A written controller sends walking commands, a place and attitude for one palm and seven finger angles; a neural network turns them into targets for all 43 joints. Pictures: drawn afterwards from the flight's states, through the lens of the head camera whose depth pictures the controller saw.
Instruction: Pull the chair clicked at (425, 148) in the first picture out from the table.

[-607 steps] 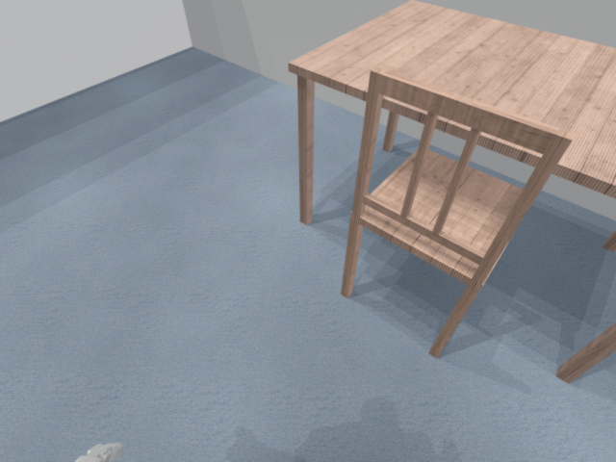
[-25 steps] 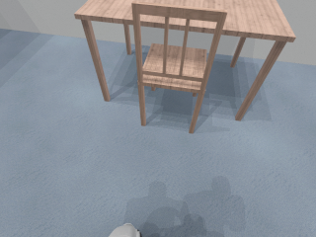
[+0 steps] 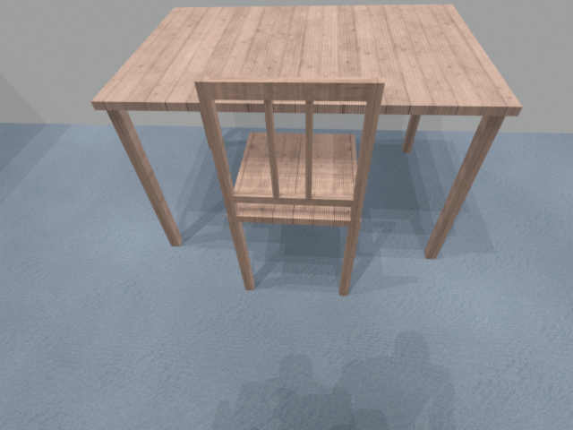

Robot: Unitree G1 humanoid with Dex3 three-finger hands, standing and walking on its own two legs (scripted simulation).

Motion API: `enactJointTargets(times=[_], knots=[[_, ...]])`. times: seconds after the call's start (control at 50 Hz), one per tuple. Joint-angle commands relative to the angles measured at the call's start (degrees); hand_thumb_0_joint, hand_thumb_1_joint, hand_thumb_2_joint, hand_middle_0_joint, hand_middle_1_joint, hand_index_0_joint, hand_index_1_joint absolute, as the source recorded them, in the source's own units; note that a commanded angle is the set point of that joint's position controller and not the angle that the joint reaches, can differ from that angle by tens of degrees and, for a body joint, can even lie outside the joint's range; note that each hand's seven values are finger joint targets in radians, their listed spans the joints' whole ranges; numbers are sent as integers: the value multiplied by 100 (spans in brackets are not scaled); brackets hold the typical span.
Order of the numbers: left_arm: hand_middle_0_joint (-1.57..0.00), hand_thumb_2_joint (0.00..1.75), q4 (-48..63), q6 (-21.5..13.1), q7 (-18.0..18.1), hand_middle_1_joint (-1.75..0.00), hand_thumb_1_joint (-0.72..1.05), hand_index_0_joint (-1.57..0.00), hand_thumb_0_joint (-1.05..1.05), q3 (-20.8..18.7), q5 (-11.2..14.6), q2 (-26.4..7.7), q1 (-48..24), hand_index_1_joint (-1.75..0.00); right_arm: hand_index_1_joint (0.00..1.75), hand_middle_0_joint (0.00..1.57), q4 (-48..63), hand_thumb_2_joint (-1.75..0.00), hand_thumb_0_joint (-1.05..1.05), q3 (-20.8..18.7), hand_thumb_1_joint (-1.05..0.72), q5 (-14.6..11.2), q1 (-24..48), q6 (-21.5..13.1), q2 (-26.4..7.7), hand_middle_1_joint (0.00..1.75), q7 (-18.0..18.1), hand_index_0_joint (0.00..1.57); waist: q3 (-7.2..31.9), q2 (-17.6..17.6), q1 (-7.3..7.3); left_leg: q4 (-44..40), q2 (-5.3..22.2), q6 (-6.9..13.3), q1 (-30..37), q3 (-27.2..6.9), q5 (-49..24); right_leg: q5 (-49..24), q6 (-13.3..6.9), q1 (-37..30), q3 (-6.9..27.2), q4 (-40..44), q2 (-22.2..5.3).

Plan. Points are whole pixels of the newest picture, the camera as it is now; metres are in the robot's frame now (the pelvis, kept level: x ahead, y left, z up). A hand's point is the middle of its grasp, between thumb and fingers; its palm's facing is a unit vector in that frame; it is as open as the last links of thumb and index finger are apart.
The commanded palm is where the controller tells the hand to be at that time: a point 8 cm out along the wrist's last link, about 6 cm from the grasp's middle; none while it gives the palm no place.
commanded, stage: take the last steps up to it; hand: left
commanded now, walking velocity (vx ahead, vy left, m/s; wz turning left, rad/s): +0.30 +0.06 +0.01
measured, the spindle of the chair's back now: (272, 152) +0.76 +0.09 -0.07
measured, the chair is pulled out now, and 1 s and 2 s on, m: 0.00 0.00 0.00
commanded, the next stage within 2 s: come to a stop and stand still in 0.52 s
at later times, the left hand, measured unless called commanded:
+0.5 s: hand (149, 412) +0.18 +0.26 -0.18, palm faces +0.04 -0.99 -0.16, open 7.4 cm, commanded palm none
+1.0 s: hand (186, 301) +0.38 +0.24 -0.16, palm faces +0.00 -0.98 -0.20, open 7.3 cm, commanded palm none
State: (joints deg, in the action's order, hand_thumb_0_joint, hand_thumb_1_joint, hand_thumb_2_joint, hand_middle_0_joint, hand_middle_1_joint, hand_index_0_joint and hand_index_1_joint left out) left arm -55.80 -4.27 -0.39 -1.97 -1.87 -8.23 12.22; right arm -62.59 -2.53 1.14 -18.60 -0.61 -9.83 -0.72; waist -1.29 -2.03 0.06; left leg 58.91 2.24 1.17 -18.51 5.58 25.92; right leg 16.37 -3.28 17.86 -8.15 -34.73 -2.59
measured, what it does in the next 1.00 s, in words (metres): walks ahead: left foot, then right foot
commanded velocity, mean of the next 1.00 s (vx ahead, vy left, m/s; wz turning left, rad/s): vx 0.06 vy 0.02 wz -0.03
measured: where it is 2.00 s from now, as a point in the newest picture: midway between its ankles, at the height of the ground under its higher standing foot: outside the picture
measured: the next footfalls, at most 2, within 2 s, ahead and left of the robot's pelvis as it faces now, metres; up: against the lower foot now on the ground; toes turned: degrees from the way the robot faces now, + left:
left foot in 0.34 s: +0.25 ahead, +0.18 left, +0.00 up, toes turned +9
right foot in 0.72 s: +0.37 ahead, -0.04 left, +0.00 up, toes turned -7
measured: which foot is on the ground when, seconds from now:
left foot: up 0.00-0.32, down 0.34-0.74, up 0.76-1.00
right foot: down 0.00-0.34, up 0.36-0.70, down 0.72-1.00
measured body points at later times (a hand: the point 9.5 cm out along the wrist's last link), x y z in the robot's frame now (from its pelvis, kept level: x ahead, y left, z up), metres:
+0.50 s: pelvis +0.20 +0.08 +0.01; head +0.22 +0.10 +0.45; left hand +0.18 +0.31 -0.16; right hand +0.25 -0.15 -0.13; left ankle +0.21 +0.18 -0.73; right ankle +0.14 -0.04 -0.65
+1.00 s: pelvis +0.28 +0.08 +0.01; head +0.33 +0.07 +0.45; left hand +0.38 +0.29 -0.15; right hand +0.30 -0.15 -0.16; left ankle +0.26 +0.19 -0.71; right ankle +0.33 -0.04 -0.73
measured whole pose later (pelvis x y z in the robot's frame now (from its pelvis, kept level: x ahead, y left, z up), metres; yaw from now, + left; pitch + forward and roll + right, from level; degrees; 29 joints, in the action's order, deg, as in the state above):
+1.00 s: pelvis +0.28 +0.08 +0.01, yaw +0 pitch +0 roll +0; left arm -58.4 0.1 2.2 -1.8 -1.9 -8.0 5.2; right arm -60.9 -2.5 0.0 -13.0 2.2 -8.1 2.1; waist -5.3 -0.1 -0.8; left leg 41.7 1.3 -2.4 -17.0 2.3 25.9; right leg 11.4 -1.5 18.0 -6.6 -29.4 -2.7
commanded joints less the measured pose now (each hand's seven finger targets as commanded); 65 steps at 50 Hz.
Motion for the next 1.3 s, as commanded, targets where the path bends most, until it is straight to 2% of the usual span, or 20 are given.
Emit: enactJointTargets(times=[0.0,0.06,0.22,0.28,0.32,0.38,0.48,0.6,0.66,0.68,0.7,0.72,0.78,0.84,0.94,1.0,1.06,1.14,1.22,1.28], knots=[[-20,90,-118,-48,155,-30,90,-20,0,-205,59,-804,835,-30,30,20,567,-90,0,-70,-90,29,368,-159,-320,30,-24,20,-109,467,116,674,549,-162,-1707,-487,-963,-839,-557,-1073,1715,2316,-1662],[-20,90,-243,-94,138,-30,90,-20,0,-192,37,-772,874,-30,30,20,542,-90,0,-71,-90,20,235,-75,-171,30,-61,20,-110,718,7,-140,523,-291,-1474,-233,-1105,-1631,-525,-1000,998,2328,-1406],[-20,90,-580,-26,99,-30,90,-20,0,-230,31,-1058,1037,-30,30,20,825,-90,0,-34,-90,-7,938,-181,-262,30,-172,20,-328,1073,164,-2108,282,-110,-783,138,-1269,-1245,-418,-1201,721,2128,-1360],[-20,90,-613,43,96,-30,90,-20,0,-246,59,-1002,837,-30,30,20,457,-90,0,-124,-90,45,-211,-273,-567,30,-80,20,78,364,-414,-3039,55,-17,1135,235,-1490,-1520,-164,-614,327,508,-984],[-20,90,-402,53,23,-30,90,-20,0,-141,142,-452,1071,-30,30,20,206,-90,0,-355,-90,89,-1368,-294,-1610,30,86,20,822,-1947,-656,-4105,2136,768,2820,-2634,-1974,1771,233,1402,-48,-2657,211],[-20,90,-316,71,37,-30,90,-20,0,-150,95,-536,444,-30,30,20,410,-90,0,-213,-90,17,-376,-276,-965,30,164,20,91,-919,-405,-4488,2058,1013,1487,-2076,-1313,903,134,1945,764,-3865,-364],[-20,90,-497,281,31,-30,90,-20,0,-118,53,-230,871,-30,30,20,415,-90,0,-65,-90,-14,37,-417,-494,30,201,20,7,-436,123,-4535,1422,819,740,-503,-3456,174,330,1088,602,-2728,-403],[-20,90,-160,311,36,-30,90,-20,0,-83,45,-202,202,-30,30,20,311,-90,0,-100,-90,34,-117,-300,-621,30,195,20,-216,-479,-11,-4335,1392,902,880,-314,-3518,-4,303,640,324,-889,-182],[-20,90,-303,252,116,-30,90,-20,0,-45,59,-232,511,-30,30,20,229,-90,0,-34,-90,19,-16,-219,-544,30,251,20,-29,-133,209,-3402,1115,465,837,-121,-4271,-1132,332,-478,247,575,-26],[-20,90,-411,196,165,-30,90,-20,0,-71,54,-504,811,-30,30,20,182,-90,0,-12,-90,-22,-82,-210,-431,30,250,20,265,267,300,-2952,830,161,790,-2,-3669,-2493,338,-1086,534,1047,-259],[-20,90,-479,152,225,-30,90,-20,0,-93,45,-870,882,-30,30,20,192,-90,0,11,-90,-93,-270,-180,-256,30,247,20,575,789,184,-2584,435,-124,208,79,-2128,-4550,6,-1759,1543,784,-1056],[-20,90,-498,152,231,-30,90,-20,0,-85,99,-1086,764,-30,30,20,136,-90,0,9,-90,-152,-477,-86,-164,30,242,20,583,861,18,-2416,109,-290,148,55,-358,-5724,-504,-1708,1742,829,-1757],[-20,90,-402,219,335,-30,90,-20,0,-119,88,-1061,271,-30,30,20,66,-90,0,-26,-90,-159,-381,133,-139,30,308,20,666,1313,0,-1420,100,-340,57,-334,765,-6338,-984,-1503,1741,968,-1838],[-20,90,-326,323,383,-30,90,-20,0,-183,53,-1056,14,-30,30,20,90,-90,0,-51,-90,-160,-225,206,-84,30,317,20,696,729,28,-1168,-11,-340,-98,-462,563,-5717,-972,-1530,1462,976,-1740],[-20,90,-140,451,363,-30,90,-20,0,-276,15,-1034,-251,-30,30,20,236,-90,0,-80,-90,-112,-250,257,-12,30,266,20,618,998,-25,-1789,-99,-369,183,-327,-138,-3933,-786,-989,1232,1140,-1448],[-20,90,-76,524,329,-30,90,-20,0,-256,71,-911,-365,-30,30,20,182,-90,0,-69,-90,-76,-521,183,-74,30,236,20,495,935,-198,-3382,-4,-311,1062,-273,-1525,-1964,-252,-250,1072,792,-1059],[-20,90,3,659,287,-30,90,-20,0,-158,88,-459,-265,-30,30,20,558,-90,0,-118,-90,33,196,80,-697,30,277,20,-185,-1392,-30,-4809,1609,635,-120,-2207,-2145,1126,388,107,601,-875,111],[-20,90,-336,633,245,-30,90,-20,0,-143,85,-490,164,-30,30,20,581,-90,0,0,-90,-2,618,37,-508,30,364,20,-115,-570,191,-4329,1156,824,532,-1341,-3218,964,362,329,971,-1635,80],[-20,90,-405,568,258,-30,90,-20,0,0,119,-412,143,-30,30,20,336,-90,0,-50,-90,-21,216,58,-647,30,349,20,187,-546,-59,-4126,1114,835,1411,-1333,-3800,939,445,23,707,-289,35],[-20,90,-665,495,287,-30,90,-20,0,46,131,-450,636,-30,30,20,236,-90,0,-13,-90,-91,235,47,-591,30,337,20,242,-286,95,-3845,879,542,1214,-1220,-3352,-287,413,-838,732,1283,-34]])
